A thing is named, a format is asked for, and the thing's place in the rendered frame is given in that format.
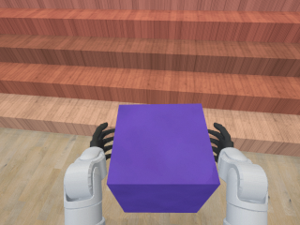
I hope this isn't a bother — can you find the left robot hand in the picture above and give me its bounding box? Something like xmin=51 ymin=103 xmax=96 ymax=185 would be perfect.
xmin=90 ymin=122 xmax=115 ymax=160

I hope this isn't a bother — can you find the right robot forearm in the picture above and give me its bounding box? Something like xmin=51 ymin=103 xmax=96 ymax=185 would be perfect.
xmin=217 ymin=147 xmax=268 ymax=225

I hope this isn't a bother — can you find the right robot hand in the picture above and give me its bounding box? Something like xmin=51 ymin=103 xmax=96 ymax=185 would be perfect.
xmin=207 ymin=122 xmax=234 ymax=163

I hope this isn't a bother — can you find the left robot forearm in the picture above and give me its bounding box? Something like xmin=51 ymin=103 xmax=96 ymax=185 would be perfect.
xmin=64 ymin=146 xmax=107 ymax=225

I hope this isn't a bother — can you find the carton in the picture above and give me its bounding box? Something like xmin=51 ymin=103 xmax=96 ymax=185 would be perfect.
xmin=107 ymin=103 xmax=220 ymax=213

